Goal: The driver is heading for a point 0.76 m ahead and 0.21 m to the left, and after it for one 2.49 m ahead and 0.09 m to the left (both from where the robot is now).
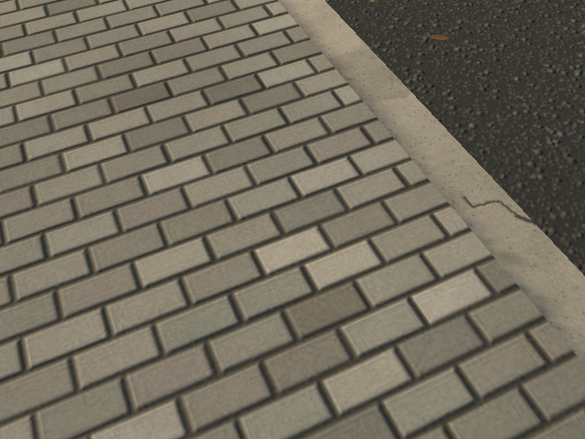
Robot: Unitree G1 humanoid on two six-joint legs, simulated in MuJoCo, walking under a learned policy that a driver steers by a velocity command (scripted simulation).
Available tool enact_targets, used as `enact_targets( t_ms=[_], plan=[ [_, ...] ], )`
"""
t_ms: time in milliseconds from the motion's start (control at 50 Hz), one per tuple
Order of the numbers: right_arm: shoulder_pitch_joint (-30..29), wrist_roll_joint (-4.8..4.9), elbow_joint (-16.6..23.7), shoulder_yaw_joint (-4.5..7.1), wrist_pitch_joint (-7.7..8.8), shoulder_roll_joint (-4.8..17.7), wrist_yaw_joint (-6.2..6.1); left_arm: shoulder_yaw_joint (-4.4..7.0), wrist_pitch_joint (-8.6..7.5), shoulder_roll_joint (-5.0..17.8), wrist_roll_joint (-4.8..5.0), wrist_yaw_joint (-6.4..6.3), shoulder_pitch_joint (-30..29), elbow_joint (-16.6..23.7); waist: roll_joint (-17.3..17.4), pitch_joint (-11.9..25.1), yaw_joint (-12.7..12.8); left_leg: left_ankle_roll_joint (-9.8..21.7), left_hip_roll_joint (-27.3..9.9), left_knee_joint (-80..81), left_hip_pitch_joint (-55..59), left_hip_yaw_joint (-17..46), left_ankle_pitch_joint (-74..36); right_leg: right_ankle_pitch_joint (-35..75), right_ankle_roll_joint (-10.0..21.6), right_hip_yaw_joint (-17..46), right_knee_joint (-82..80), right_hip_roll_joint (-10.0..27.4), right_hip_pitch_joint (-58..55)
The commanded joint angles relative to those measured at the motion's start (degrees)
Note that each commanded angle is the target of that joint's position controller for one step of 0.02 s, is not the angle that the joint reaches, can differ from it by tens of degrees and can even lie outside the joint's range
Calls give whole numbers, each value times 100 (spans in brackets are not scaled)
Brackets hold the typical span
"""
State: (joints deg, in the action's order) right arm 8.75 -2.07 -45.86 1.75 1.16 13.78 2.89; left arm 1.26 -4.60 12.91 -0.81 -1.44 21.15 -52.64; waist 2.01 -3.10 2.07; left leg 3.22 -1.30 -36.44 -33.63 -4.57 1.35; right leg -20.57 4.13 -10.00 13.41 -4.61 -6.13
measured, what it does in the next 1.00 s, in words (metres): walks ahead, turning left: left foot, then right foot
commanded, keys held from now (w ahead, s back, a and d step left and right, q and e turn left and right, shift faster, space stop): q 0.88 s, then no key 0.12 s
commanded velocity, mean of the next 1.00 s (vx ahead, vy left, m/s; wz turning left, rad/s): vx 0.07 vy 0.00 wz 0.54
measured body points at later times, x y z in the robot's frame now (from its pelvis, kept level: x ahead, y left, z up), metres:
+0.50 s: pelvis +0.12 -0.01 +0.01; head +0.15 +0.01 +0.45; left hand +0.18 +0.28 -0.11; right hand +0.28 -0.27 -0.11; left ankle +0.16 +0.07 -0.73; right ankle +0.19 -0.15 -0.70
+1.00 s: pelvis +0.13 -0.04 +0.01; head +0.17 -0.03 +0.46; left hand +0.06 +0.24 -0.10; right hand +0.40 -0.19 -0.11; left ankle +0.05 +0.05 -0.70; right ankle +0.18 -0.13 -0.73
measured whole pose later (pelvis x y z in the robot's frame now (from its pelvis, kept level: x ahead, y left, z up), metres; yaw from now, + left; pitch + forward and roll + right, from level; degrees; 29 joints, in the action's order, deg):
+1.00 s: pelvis +0.13 -0.04 +0.01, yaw +34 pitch +0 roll +1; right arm 9.3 -0.2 -42.4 3.7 -5.1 16.6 2.2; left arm 2.2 0.6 15.4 -1.6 -1.0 13.4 -42.6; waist 0.4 -4.1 1.5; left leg -1.5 1.4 -43.6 -18.6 0.2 25.7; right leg -15.5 1.4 -7.4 27.8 3.0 12.1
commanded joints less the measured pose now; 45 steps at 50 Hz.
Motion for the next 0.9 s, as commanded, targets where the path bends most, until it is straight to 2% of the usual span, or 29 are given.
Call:
enact_targets(
  t_ms=[20,40,60,80,100,120,140,160,180,220,280,360,420,480,520,560,580,600,620,640,660,680,720,740,820,900],
  plan=[
    [847,-48,126,126,118,495,-43,230,21,1042,-15,-140,-48,199,-837,453,-452,339,590,296,1218,-331,493,7112,11,56,1919,1544,220],
    [1501,-103,-56,205,185,643,-87,246,52,1093,19,-139,-228,270,-704,791,-784,506,624,872,2015,-153,22,6327,-29,16,3053,1447,517],
    [2000,-138,-140,333,241,1048,-161,236,32,1044,79,-110,-334,428,-163,1214,-1064,858,-109,1050,3144,654,-1999,4046,-174,-123,4845,987,1490],
    [1687,-14,0,511,173,1680,-224,120,33,379,140,-63,419,621,1324,1972,-360,1907,-1941,278,5004,2905,-6294,-1565,-465,194,7096,-97,3540],
    [1827,302,87,553,118,1655,-214,136,84,708,9,-36,353,606,374,2812,-681,2416,-2122,730,5155,3369,-5991,-1169,-482,1276,7530,36,3946],
    [1223,313,239,506,38,1365,-276,132,107,743,13,-24,-30,678,-8,2054,-563,2272,-1927,1098,4344,2971,-4364,-691,-488,1404,7368,384,4124],
    [816,291,277,376,-50,940,-313,141,123,770,-28,-15,-318,741,-307,1120,-374,1937,-1568,1489,3284,2602,-3263,-485,-506,1318,6789,587,4130],
    [663,277,264,311,-91,740,-331,158,201,778,-89,-9,-538,841,-384,683,-236,1673,-1255,1712,2681,2349,-2722,-437,-551,1342,6288,712,4041],
    [614,253,268,294,-111,688,-338,152,342,734,-147,-7,-429,824,-314,532,-137,1526,-1042,1850,2169,2143,-2463,-364,-602,1288,5939,730,3701],
    [586,159,265,338,-82,859,-290,118,532,567,-149,-14,-236,808,-171,629,-25,1384,-771,1879,1720,1890,-2391,-227,-662,1179,5512,638,3317],
    [566,119,320,412,-86,1049,-265,123,594,556,-108,-31,-376,906,65,810,-60,1217,-587,1881,1700,1932,-1685,15,-725,1184,4862,622,3383],
    [638,118,401,469,-222,1103,-289,159,668,658,-88,-61,-956,1112,345,753,-310,1014,-488,2057,1842,2469,486,227,-777,1317,4199,626,3650],
    [708,85,432,504,-293,1114,-297,156,655,672,-46,-83,-1244,1228,447,617,-449,968,-494,2065,1990,2884,1229,118,-756,1405,3692,541,3668],
    [696,45,464,532,-328,1131,-280,144,578,690,29,-116,-1257,1287,528,621,-471,944,-518,1852,2119,3182,702,-156,-649,1429,3166,346,3343],
    [605,47,492,542,-346,1137,-261,137,511,714,85,-135,-1081,1291,596,663,-396,881,-510,1686,2167,3397,69,-324,-527,1429,2637,200,2939],
    [394,108,526,536,-369,1108,-254,131,433,703,107,-167,-663,1220,567,660,-139,631,-337,1462,1966,3469,-92,49,-395,1391,1477,119,2171],
    [294,175,566,507,-368,1023,-272,161,381,808,62,-204,-425,1170,389,641,1,351,-92,1218,1604,3325,422,475,-323,1539,570,349,1559],
    [591,219,608,410,-348,619,-288,246,367,1277,-43,-251,-575,1251,-665,664,-261,-19,497,299,1060,2564,2009,186,-29,2667,-134,1561,1126],
    [680,204,697,436,-315,668,-332,336,422,1746,-98,-225,-1094,1465,-1621,399,-390,-247,1412,-832,51,1177,3165,1310,662,4062,-251,2758,1287],
    [584,-5,602,537,-316,1128,-339,314,456,1464,-107,-186,-925,1417,-1008,430,-295,-333,847,-1952,245,1130,3158,2303,1022,3687,71,2816,1590],
    [651,20,502,577,-334,1150,-304,199,455,1066,-49,-159,-1101,1463,-675,405,-430,-357,775,-2354,385,1163,2869,2739,930,3060,231,2422,1689],
    [776,34,405,573,-390,1080,-269,156,463,912,-40,-138,-1301,1502,-632,314,-534,-414,744,-2709,419,1104,2555,2980,723,2427,335,2013,1721],
    [887,66,356,539,-489,1006,-155,147,468,881,-55,-154,-1338,1570,-1059,405,-508,-546,718,-3159,233,933,2296,3546,577,1792,507,1662,1384],
    [777,97,385,517,-513,977,-124,158,476,886,-69,-141,-1201,1555,-1038,418,-413,-611,688,-3145,162,848,2247,3702,585,1644,559,1627,1244],
    [261,131,580,426,-562,845,-67,260,471,1041,-58,-129,-639,1406,-1074,445,-60,-751,504,-2488,-84,710,2278,3892,748,1576,681,1875,528],
    [38,155,700,335,-587,712,-25,328,454,1148,-81,-56,-610,1352,-1147,475,5,-652,323,-1553,523,504,2440,3747,789,1374,748,2019,716]
  ],
)
Keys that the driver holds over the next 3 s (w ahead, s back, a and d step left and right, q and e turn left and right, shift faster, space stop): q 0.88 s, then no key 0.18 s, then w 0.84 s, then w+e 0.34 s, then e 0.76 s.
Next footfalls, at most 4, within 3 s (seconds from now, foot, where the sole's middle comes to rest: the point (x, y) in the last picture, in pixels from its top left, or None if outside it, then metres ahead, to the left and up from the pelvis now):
0.06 left None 0.20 0.07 -0.77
0.60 right None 0.22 -0.11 -0.77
1.06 left None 0.09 0.06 -0.77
1.56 right None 0.38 0.00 -0.77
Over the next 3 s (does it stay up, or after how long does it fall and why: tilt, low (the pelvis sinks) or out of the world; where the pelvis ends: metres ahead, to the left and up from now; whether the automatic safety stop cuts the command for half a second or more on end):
stays up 0.69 0.31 0.01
